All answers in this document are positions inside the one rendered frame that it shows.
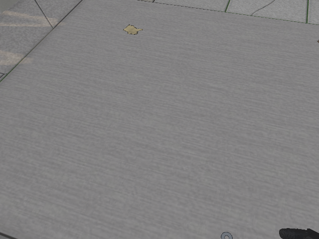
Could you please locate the right robot hand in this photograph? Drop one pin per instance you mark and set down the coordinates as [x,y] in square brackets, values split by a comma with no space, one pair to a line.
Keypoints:
[292,233]

